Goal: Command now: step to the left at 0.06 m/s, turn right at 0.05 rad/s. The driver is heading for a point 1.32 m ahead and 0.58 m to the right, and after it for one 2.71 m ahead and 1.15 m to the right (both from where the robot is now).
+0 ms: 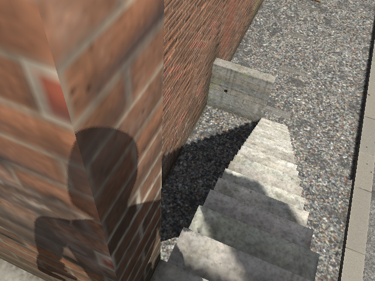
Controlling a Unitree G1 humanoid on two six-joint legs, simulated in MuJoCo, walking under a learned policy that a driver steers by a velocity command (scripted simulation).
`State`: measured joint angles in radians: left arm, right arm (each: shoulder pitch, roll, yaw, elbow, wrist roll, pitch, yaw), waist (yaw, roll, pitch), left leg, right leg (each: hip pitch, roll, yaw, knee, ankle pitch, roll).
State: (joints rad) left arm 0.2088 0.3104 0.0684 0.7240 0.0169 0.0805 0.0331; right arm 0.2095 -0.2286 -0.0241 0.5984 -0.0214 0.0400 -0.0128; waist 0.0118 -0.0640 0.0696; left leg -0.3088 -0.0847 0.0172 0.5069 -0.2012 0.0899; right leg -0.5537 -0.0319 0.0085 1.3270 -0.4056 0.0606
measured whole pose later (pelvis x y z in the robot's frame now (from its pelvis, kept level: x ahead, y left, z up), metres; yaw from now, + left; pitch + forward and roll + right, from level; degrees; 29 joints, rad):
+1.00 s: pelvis -0.08 -0.06 +0.00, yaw -45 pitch +0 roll -2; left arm 0.26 0.27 0.08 0.61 0.08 0.10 -0.09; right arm 0.30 -0.28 -0.10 0.82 -0.01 0.05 -0.10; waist 0.00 -0.04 0.03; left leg -0.32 0.05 -0.03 0.62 -0.30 0.01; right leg -0.49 0.25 0.10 1.24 -0.43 -0.02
